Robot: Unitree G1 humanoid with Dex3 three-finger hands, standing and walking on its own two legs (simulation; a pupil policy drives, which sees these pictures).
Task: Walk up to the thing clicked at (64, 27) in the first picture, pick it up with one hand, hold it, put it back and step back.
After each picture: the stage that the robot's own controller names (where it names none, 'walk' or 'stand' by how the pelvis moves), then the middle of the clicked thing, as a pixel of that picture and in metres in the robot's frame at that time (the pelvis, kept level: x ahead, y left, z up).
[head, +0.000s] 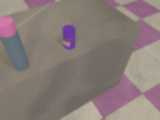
stand; (69, 37) +0.66 +0.07 -0.04
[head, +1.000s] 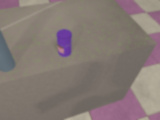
rise first; (64, 43) +0.56 +0.10 -0.01
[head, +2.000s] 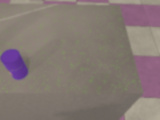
rise first; (15, 65) +0.40 +0.28 -0.01
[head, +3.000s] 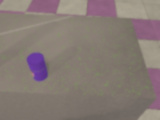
stand; (38, 67) +0.44 +0.19 -0.03
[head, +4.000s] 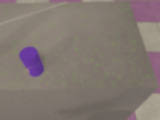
walk; (32, 62) +0.43 +0.21 -0.02
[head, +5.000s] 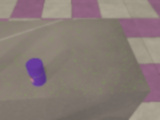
stand; (36, 72) +0.43 +0.19 -0.04
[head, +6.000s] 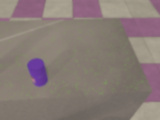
stand; (38, 72) +0.43 +0.19 -0.04
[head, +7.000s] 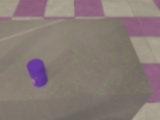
stand; (38, 73) +0.43 +0.19 -0.04
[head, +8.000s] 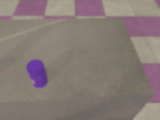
stand; (37, 74) +0.42 +0.19 -0.04
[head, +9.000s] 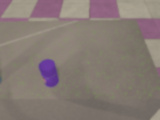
rise first; (49, 73) +0.42 +0.17 -0.04
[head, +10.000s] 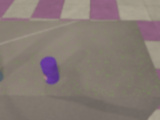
go down; (50, 70) +0.44 +0.17 -0.04
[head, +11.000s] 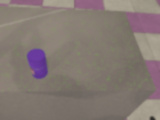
go down; (38, 64) +0.44 +0.16 -0.02
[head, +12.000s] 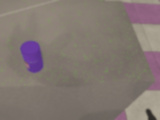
go down; (32, 57) +0.46 +0.16 +0.00
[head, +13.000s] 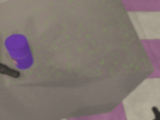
close in; (20, 52) +0.45 +0.18 +0.03
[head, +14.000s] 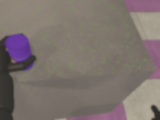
close; (21, 53) +0.43 +0.17 +0.04
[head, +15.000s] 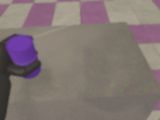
lift; (25, 58) +0.34 +0.16 +0.19
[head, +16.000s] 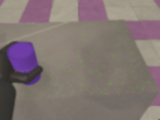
hold; (26, 64) +0.33 +0.17 +0.16
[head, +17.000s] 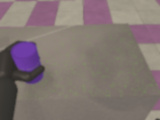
hold; (29, 63) +0.33 +0.16 +0.16
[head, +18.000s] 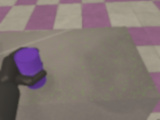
crouch; (32, 69) +0.33 +0.16 +0.15
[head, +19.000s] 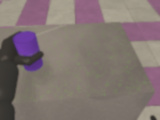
crouch; (29, 51) +0.40 +0.16 +0.15
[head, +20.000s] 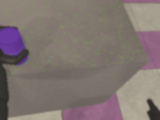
lower; (13, 47) +0.45 +0.17 +0.03
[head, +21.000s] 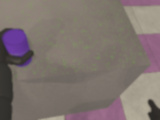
lower; (18, 49) +0.45 +0.16 +0.04
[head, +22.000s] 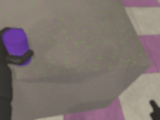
lower; (18, 48) +0.45 +0.16 +0.04
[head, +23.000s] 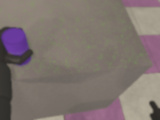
lower; (18, 48) +0.45 +0.17 +0.04
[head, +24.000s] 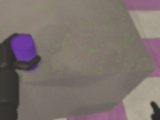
loosen; (26, 54) +0.43 +0.15 +0.04
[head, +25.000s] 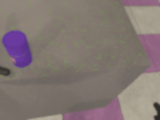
withdraw; (19, 50) +0.44 +0.16 +0.04
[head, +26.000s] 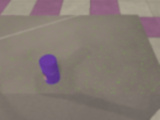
sink last; (50, 69) +0.42 +0.16 +0.00
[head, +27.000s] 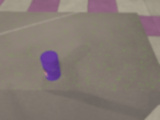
stand; (51, 66) +0.43 +0.15 +0.00
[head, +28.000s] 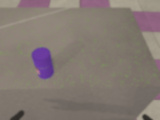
stand; (43, 63) +0.43 +0.16 +0.02
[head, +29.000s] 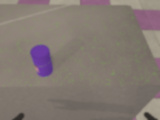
stand; (42, 61) +0.43 +0.16 +0.02
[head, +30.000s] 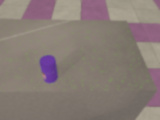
stand; (49, 69) +0.45 +0.15 -0.03
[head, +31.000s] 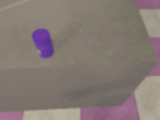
walk; (43, 44) +0.50 +0.17 -0.02
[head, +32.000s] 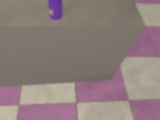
walk; (55, 6) +0.73 +0.12 -0.02
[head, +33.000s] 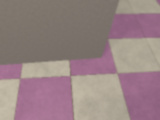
stand; out of the picture +1.02 +0.23 -0.01
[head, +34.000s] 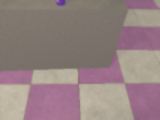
stand; out of the picture +1.05 +0.15 -0.03
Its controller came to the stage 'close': yes
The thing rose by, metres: 0.22
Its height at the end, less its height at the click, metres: +0.00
